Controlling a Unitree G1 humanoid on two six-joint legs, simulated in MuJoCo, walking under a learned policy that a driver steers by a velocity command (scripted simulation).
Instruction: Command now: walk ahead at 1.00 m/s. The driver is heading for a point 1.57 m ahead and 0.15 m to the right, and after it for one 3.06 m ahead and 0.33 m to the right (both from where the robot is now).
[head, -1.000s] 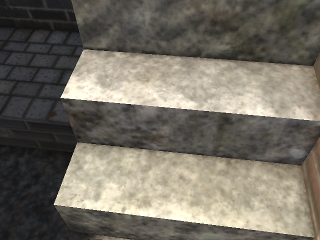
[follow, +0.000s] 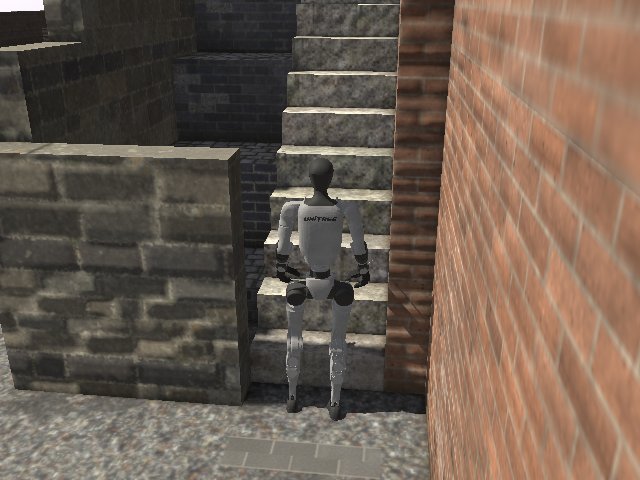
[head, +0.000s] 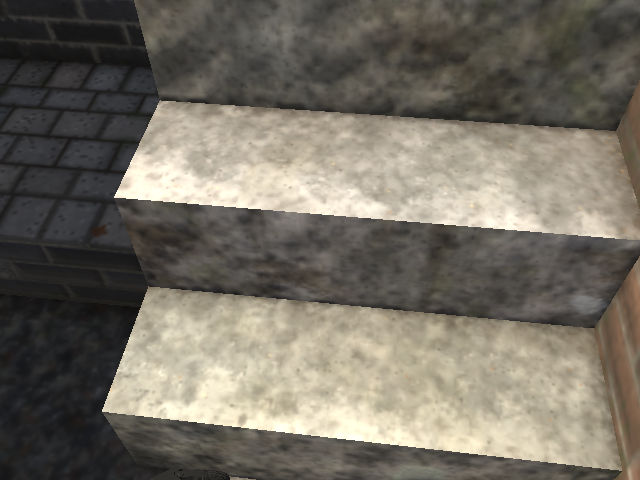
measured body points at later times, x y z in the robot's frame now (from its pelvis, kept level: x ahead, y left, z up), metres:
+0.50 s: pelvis +0.00 +0.00 +0.00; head +0.02 +0.00 +0.45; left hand +0.20 +0.19 -0.09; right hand +0.19 -0.22 -0.10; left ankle +0.01 +0.15 -0.75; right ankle -0.04 -0.08 -0.75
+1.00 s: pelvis +0.00 +0.00 +0.00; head +0.02 +0.00 +0.45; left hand +0.20 +0.19 -0.09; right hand +0.19 -0.22 -0.10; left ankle +0.01 +0.15 -0.75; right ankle -0.04 -0.08 -0.75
